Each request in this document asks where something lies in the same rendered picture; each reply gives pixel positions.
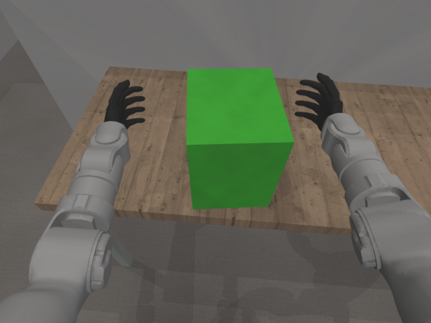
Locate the robot right hand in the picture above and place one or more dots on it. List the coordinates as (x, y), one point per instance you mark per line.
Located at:
(328, 99)

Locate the table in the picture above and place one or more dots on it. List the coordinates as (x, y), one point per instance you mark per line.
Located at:
(308, 197)

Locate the robot left hand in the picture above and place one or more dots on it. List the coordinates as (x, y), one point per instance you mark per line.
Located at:
(116, 110)

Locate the robot left upper arm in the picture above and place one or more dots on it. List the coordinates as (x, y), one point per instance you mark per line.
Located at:
(70, 263)

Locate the robot right upper arm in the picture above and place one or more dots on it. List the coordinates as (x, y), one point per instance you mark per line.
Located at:
(395, 238)

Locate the left robot forearm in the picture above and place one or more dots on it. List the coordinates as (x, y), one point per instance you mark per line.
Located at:
(95, 184)

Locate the carton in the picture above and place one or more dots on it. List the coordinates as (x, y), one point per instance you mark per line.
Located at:
(238, 137)

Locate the right robot forearm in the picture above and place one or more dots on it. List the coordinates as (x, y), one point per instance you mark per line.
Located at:
(362, 172)

